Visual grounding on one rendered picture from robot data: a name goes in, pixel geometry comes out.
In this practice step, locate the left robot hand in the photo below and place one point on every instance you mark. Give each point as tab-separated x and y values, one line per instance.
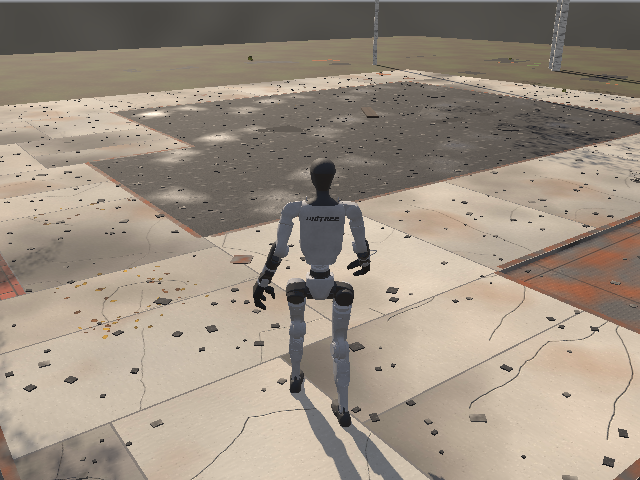
258	294

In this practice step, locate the robot left upper arm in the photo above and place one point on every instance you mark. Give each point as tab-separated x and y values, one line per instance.
289	211

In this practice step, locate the robot right upper arm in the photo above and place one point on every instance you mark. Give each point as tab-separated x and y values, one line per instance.
353	212

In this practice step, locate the left robot forearm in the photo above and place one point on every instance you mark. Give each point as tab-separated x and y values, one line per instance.
269	268

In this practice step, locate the right robot forearm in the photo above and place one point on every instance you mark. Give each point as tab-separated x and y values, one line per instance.
364	258

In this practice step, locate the right robot hand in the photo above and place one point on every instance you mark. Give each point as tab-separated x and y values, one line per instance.
354	264

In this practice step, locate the robot head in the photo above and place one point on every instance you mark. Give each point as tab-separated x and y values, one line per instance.
322	172

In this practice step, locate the right robot thigh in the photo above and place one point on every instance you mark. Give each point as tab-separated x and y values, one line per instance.
341	309

